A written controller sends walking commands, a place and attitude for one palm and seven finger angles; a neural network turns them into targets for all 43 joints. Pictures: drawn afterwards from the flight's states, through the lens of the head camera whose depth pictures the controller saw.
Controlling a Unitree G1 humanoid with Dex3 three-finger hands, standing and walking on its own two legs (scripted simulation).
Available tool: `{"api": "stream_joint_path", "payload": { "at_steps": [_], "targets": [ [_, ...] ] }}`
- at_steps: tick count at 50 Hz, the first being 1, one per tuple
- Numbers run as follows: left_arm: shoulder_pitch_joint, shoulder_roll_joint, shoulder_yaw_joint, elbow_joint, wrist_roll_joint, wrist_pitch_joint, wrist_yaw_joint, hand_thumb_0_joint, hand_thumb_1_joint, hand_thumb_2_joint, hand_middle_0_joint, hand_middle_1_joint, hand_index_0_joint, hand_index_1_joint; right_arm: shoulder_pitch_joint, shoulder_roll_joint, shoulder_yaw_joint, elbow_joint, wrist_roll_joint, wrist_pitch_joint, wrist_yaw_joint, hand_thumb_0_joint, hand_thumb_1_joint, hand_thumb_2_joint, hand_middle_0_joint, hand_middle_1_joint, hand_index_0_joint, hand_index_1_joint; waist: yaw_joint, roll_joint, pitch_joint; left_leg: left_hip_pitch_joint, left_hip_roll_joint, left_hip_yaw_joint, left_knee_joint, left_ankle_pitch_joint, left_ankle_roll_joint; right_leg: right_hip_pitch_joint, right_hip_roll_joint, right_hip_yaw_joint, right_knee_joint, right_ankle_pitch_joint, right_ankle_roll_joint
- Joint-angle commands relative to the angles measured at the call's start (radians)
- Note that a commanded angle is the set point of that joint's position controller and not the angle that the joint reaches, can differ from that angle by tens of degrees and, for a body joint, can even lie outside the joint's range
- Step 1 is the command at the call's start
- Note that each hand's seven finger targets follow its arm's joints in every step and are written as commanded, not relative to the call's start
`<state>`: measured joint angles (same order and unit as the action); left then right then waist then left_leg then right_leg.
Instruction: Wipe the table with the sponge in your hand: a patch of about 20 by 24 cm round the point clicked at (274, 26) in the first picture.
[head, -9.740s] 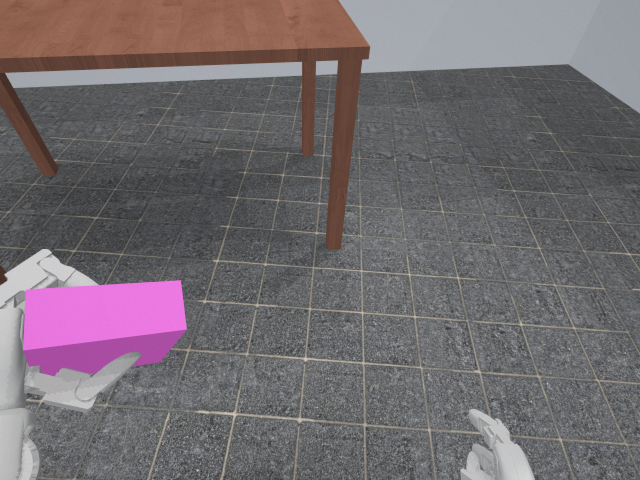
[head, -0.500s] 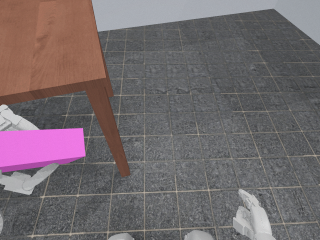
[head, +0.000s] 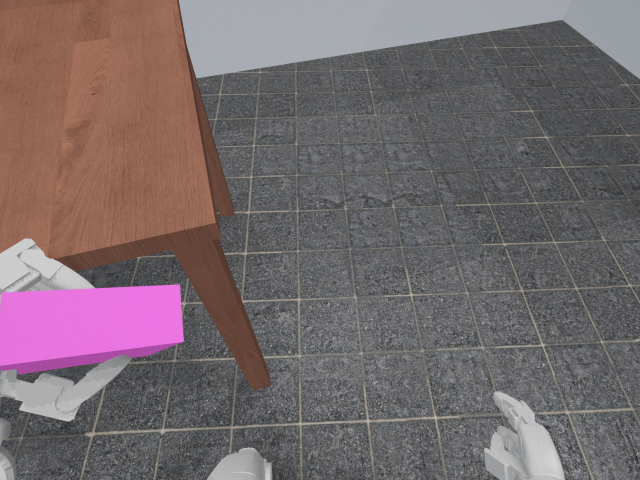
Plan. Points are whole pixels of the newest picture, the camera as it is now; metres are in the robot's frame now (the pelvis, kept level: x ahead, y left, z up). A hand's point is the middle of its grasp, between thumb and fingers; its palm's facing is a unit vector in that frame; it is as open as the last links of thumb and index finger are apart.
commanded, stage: come to a stop and stand still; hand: left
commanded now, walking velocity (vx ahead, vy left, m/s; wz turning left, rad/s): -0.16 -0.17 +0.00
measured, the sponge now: (115, 329) +0.23 +0.19 +0.14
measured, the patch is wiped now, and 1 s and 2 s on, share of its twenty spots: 0.00 0.00 0.00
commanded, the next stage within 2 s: look again from close up in 1.36 s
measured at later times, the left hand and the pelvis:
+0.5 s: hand (76, 333) +0.22 +0.21 +0.16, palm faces +0.34 -0.82 -0.47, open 9.2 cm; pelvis -0.01 -0.01 +0.00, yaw -2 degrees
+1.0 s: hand (57, 403) +0.16 +0.21 +0.16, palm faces +0.37 -0.84 -0.39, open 9.2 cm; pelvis -0.05 -0.02 -0.01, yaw -2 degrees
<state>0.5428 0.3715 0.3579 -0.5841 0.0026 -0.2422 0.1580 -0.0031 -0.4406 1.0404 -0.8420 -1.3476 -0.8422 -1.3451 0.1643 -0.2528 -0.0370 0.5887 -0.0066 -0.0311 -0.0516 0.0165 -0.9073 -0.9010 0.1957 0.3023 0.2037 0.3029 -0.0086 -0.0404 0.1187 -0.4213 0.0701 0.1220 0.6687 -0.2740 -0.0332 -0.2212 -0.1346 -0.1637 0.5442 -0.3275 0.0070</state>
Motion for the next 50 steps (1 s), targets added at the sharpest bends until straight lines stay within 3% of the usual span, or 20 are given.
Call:
{"api": "stream_joint_path", "payload": {
  "at_steps": [1,2,3,4,8,12,15,17,18,19,21,23,26,30,32,35,40,45,47,50],
  "targets": [
    [-0.084,0.193,0.165,-0.231,-0.028,-0.054,0.041,0.000,0.100,1.300,-1.200,-1.600,-1.200,-1.600,-0.016,-0.047,-0.030,-0.173,0.010,-0.042,-0.031,0.000,-0.900,-0.900,0.200,0.300,0.200,0.300,0.004,0.089,-0.302,0.357,0.062,-0.036,-0.236,0.444,0.030,0.028,-0.032,0.039,0.148,0.373,-0.002],
    [-0.102,0.189,0.157,-0.232,-0.034,-0.056,0.036,0.000,0.100,1.300,-1.200,-1.600,-1.200,-1.600,-0.004,-0.077,-0.044,-0.177,0.017,-0.045,-0.027,0.000,-0.900,-0.900,0.200,0.300,0.200,0.300,0.011,0.254,-0.316,0.437,0.245,-0.250,-0.246,0.776,0.119,-0.122,0.057,0.036,0.278,-0.089,0.032],
    [-0.100,0.185,0.142,-0.169,-0.029,-0.061,0.024,0.000,0.100,1.300,-1.200,-1.600,-1.200,-1.600,0.007,-0.076,-0.046,-0.184,0.022,-0.052,-0.017,0.000,-0.900,-0.900,0.200,0.300,0.200,0.300,0.016,0.241,-0.277,0.397,0.321,-0.327,-0.281,0.847,0.168,-0.166,0.095,0.087,0.406,-0.335,0.025],
    [-0.070,0.201,0.176,-0.142,-0.033,-0.060,0.018,0.000,0.100,1.300,-1.200,-1.600,-1.200,-1.600,-0.001,-0.064,-0.036,-0.168,0.007,-0.058,-0.015,0.000,-0.900,-0.900,0.200,0.300,0.200,0.300,0.010,0.317,-0.282,0.419,0.354,-0.361,-0.288,0.894,0.210,-0.240,0.094,0.120,0.470,-0.318,0.032],
    [-0.075,0.170,0.130,-0.300,-0.039,-0.038,0.004,0.000,0.100,1.300,-1.200,-1.600,-1.200,-1.600,-0.016,-0.059,-0.026,-0.169,0.008,-0.087,0.030,0.000,-0.900,-0.900,0.200,0.300,0.200,0.300,0.008,0.314,-0.299,0.386,0.273,-0.164,-0.250,0.755,0.149,-0.166,0.104,0.097,0.332,-0.146,0.028],
    [-0.050,0.159,0.117,-0.305,-0.054,-0.007,-0.001,0.000,0.100,1.300,-1.200,-1.600,-1.200,-1.600,-0.007,-0.059,-0.009,-0.171,0.003,-0.111,0.038,0.000,-0.900,-0.900,0.200,0.300,0.200,0.300,0.001,0.353,-0.261,0.288,0.274,-0.149,-0.286,0.556,0.127,-0.072,0.131,0.061,0.143,-0.110,0.031],
    [-0.061,0.168,0.140,-0.224,-0.054,0.010,0.001,0.000,0.100,1.300,-1.200,-1.600,-1.200,-1.600,-0.006,-0.053,0.001,-0.167,0.009,-0.102,0.025,0.000,-0.900,-0.900,0.200,0.300,0.200,0.300,0.005,0.290,-0.243,0.202,0.240,-0.107,-0.241,0.353,0.091,0.057,0.128,0.050,-0.054,0.021,0.033],
    [-0.094,0.188,0.153,-0.163,-0.048,0.013,0.001,0.000,0.100,1.300,-1.200,-1.600,-1.200,-1.600,-0.005,-0.037,0.007,-0.166,0.017,-0.087,0.017,0.000,-0.900,-0.900,0.200,0.300,0.200,0.300,-0.004,0.125,-0.235,0.130,0.153,-0.046,-0.136,0.128,0.039,0.107,0.050,0.120,-0.162,0.223,0.008],
    [-0.106,0.202,0.163,-0.133,-0.053,0.024,-0.003,0.000,0.100,1.300,-1.200,-1.600,-1.200,-1.600,-0.022,-0.013,0.018,-0.175,0.017,-0.083,0.014,0.000,-0.900,-0.900,0.200,0.300,0.200,0.300,-0.005,-0.053,-0.235,0.090,0.056,0.004,-0.034,-0.056,0.002,0.063,-0.054,0.254,-0.187,0.336,-0.031],
    [-0.087,0.182,0.140,-0.105,-0.068,0.042,-0.008,0.000,0.100,1.300,-1.200,-1.600,-1.200,-1.600,-0.025,-0.016,0.012,-0.174,0.023,-0.083,0.008,0.000,-0.900,-0.900,0.200,0.300,0.200,0.300,0.008,-0.190,-0.206,0.050,-0.027,-0.031,0.116,-0.180,-0.011,0.012,-0.144,0.380,-0.226,0.417,-0.090],
    [-0.069,0.188,0.143,-0.101,-0.060,0.043,-0.002,0.000,0.100,1.300,-1.200,-1.600,-1.200,-1.600,-0.053,0.004,0.037,-0.145,0.018,-0.074,0.001,0.000,-0.900,-0.900,0.200,0.300,0.200,0.300,0.007,-0.127,-0.223,-0.020,-0.027,-0.105,0.285,-0.214,-0.005,0.063,-0.185,0.358,-0.192,0.561,-0.145],
    [-0.099,0.173,0.129,-0.127,-0.056,0.034,0.004,0.000,0.100,1.300,-1.200,-1.600,-1.200,-1.600,-0.087,0.004,0.049,-0.141,0.017,-0.064,-0.008,0.000,-0.900,-0.900,0.200,0.300,0.200,0.300,0.010,-0.086,-0.248,-0.024,-0.026,-0.097,0.255,-0.204,-0.011,0.117,-0.163,0.273,-0.153,0.640,-0.144],
    [-0.100,0.177,0.127,-0.147,-0.043,0.019,0.015,0.000,0.100,1.300,-1.200,-1.600,-1.200,-1.600,-0.085,-0.015,0.039,-0.140,0.009,-0.064,-0.027,0.000,-0.900,-0.900,0.200,0.300,0.200,0.300,0.022,-0.090,-0.233,0.023,-0.038,-0.064,0.125,-0.160,0.003,0.116,-0.141,0.249,-0.175,0.558,-0.144],
    [-0.082,0.170,0.118,-0.164,-0.039,0.007,0.025,0.000,0.100,1.300,-1.200,-1.600,-1.200,-1.600,-0.037,-0.039,0.023,-0.142,0.004,-0.057,-0.034,0.000,-0.900,-0.900,0.200,0.300,0.200,0.300,0.012,0.006,-0.250,0.175,-0.044,-0.062,-0.200,0.001,0.021,0.113,-0.096,0.247,-0.169,0.337,-0.098],
    [-0.094,0.170,0.105,-0.174,-0.038,0.000,0.027,0.000,0.100,1.300,-1.200,-1.600,-1.200,-1.600,-0.036,-0.074,0.003,-0.154,0.007,-0.053,-0.037,0.000,-0.900,-0.900,0.200,0.300,0.200,0.300,0.022,0.108,-0.235,0.248,0.081,-0.166,-0.295,0.216,0.059,0.059,-0.008,0.214,-0.125,0.188,-0.032],
    [-0.111,0.159,0.087,-0.135,-0.028,-0.009,0.018,0.000,0.100,1.300,-1.200,-1.600,-1.200,-1.600,-0.051,-0.067,0.021,-0.156,0.003,-0.051,-0.039,0.000,-0.900,-0.900,0.200,0.300,0.200,0.300,0.023,0.295,-0.144,0.046,0.189,-0.268,-0.382,0.150,0.106,0.080,0.073,0.144,-0.027,0.037,0.001],
    [-0.175,0.141,0.064,-0.098,-0.018,-0.008,0.008,0.000,0.100,1.300,-1.200,-1.600,-1.200,-1.600,-0.032,-0.070,0.016,-0.151,0.008,-0.079,-0.032,0.000,-0.900,-0.900,0.200,0.300,0.200,0.300,0.024,0.181,-0.155,-0.033,0.112,-0.167,-0.328,-0.078,0.072,0.138,0.056,0.174,-0.071,0.090,-0.002],
    [-0.208,0.161,0.063,-0.102,-0.025,0.015,0.015,0.000,0.100,1.300,-1.200,-1.600,-1.200,-1.600,-0.012,-0.053,0.018,-0.135,0.004,-0.077,-0.018,0.000,-0.900,-0.900,0.200,0.300,0.200,0.300,0.011,-0.032,-0.156,0.119,-0.025,-0.098,-0.052,-0.138,0.038,-0.084,-0.124,0.430,-0.366,-0.264,-0.074],
    [-0.197,0.166,0.072,-0.096,-0.023,0.024,0.022,0.000,0.100,1.300,-1.200,-1.600,-1.200,-1.600,-0.027,-0.044,0.024,-0.130,0.002,-0.071,-0.018,0.000,-0.900,-0.900,0.200,0.300,0.200,0.300,0.013,-0.053,-0.166,0.133,-0.034,-0.116,-0.013,-0.098,0.039,-0.078,-0.150,0.420,-0.372,-0.234,-0.102],
    [-0.167,0.166,0.078,-0.104,-0.027,0.024,0.024,0.000,0.100,1.300,-1.200,-1.600,-1.200,-1.600,-0.031,-0.045,0.032,-0.130,0.000,-0.058,-0.021,0.000,-0.900,-0.900,0.200,0.300,0.200,0.300,0.015,-0.011,-0.187,0.182,-0.023,-0.122,-0.158,-0.050,0.047,-0.036,-0.101,0.316,-0.312,-0.155,-0.081]
  ]
}}
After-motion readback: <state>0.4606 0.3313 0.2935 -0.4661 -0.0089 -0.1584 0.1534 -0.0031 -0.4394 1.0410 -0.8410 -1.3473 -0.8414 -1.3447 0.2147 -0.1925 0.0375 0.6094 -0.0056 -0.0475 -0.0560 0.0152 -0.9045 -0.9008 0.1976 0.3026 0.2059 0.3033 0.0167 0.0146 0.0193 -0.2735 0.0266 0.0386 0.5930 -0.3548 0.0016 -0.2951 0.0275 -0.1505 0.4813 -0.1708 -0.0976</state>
